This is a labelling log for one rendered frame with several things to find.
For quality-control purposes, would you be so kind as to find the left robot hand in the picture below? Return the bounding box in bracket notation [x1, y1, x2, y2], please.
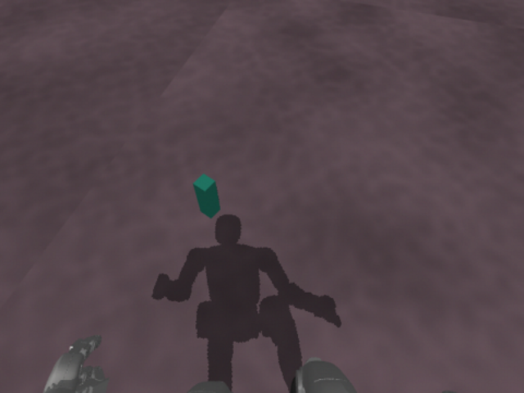
[43, 335, 110, 393]

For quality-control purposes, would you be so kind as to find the carton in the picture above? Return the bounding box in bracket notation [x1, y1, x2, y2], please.
[193, 174, 220, 219]

